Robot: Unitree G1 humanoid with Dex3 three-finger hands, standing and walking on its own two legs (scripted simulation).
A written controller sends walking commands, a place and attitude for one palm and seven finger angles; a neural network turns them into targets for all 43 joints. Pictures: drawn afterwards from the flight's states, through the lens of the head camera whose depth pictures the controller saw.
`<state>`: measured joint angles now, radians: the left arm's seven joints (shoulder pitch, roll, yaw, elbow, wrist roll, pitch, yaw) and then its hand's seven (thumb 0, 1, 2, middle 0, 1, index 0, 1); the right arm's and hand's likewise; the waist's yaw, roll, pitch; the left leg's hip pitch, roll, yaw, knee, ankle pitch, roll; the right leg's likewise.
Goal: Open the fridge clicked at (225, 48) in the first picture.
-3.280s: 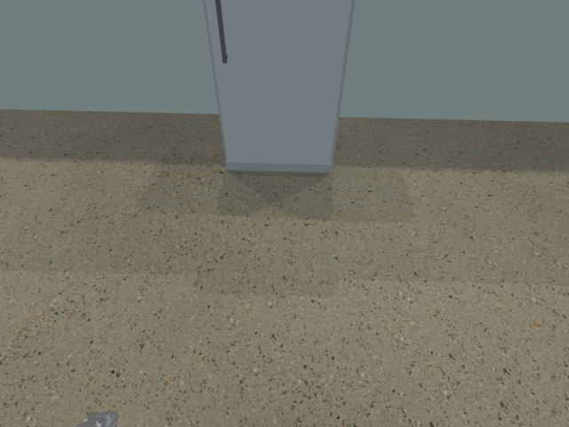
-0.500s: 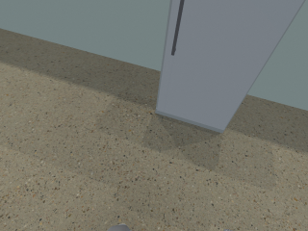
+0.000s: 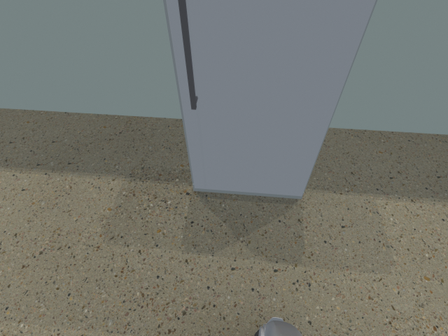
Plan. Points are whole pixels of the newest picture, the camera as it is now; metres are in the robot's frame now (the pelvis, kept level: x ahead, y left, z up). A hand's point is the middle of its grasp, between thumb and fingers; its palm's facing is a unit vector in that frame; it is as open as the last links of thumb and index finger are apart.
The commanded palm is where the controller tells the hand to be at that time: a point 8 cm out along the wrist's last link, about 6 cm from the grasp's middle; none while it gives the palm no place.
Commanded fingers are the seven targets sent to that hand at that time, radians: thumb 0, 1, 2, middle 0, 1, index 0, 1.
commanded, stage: take the last steps up to it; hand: left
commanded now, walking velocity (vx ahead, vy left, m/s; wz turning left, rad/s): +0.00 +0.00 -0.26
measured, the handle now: (188, 48) +0.86 +0.12 +0.09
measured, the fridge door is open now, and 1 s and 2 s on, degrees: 0 0 0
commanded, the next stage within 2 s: come to a stop and stand still in 1.10 s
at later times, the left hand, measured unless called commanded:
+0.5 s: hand out of the picture +0.12 +0.15 -0.17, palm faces +0.06 -0.99 -0.16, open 7.3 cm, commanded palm none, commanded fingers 0.00 0.90 0.90 -0.20 -0.30 -0.20 -0.30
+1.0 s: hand (171, 235) +0.38 +0.14 -0.16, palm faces -0.11 -0.97 -0.21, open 7.4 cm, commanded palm none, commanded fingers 0.00 0.90 0.90 -0.20 -0.30 -0.20 -0.30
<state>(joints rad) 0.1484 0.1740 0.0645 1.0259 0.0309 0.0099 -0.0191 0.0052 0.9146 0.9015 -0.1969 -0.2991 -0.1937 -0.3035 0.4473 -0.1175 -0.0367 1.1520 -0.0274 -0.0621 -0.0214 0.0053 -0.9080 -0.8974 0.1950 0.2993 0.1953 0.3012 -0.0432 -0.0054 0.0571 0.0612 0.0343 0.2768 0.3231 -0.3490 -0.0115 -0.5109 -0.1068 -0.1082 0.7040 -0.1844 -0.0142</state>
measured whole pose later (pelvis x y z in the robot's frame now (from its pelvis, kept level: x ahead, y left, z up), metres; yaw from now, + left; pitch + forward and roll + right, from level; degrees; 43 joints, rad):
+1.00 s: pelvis +0.28 -0.03 +0.00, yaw -6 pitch -1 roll +1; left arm 0.16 0.17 0.06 1.04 0.03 -0.01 -0.01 0.01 0.91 0.90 -0.20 -0.30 -0.19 -0.30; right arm 0.46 -0.11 -0.03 1.17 -0.03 -0.04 -0.02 0.01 -0.91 -0.90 0.20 0.30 0.20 0.30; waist -0.04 0.00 0.06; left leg 0.00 0.04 0.19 0.38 -0.36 -0.02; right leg -0.42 -0.09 -0.12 0.62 -0.22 -0.01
